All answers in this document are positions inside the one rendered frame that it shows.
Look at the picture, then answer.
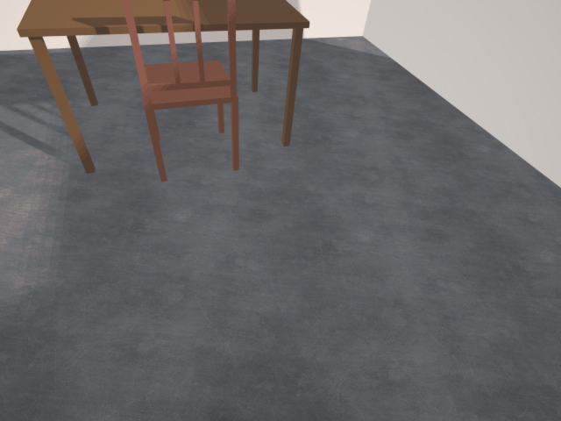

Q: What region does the table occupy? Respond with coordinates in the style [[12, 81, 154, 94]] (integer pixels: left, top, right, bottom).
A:
[[17, 0, 310, 174]]

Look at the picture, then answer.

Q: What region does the chair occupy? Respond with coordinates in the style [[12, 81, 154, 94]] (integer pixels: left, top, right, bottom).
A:
[[122, 0, 239, 182]]

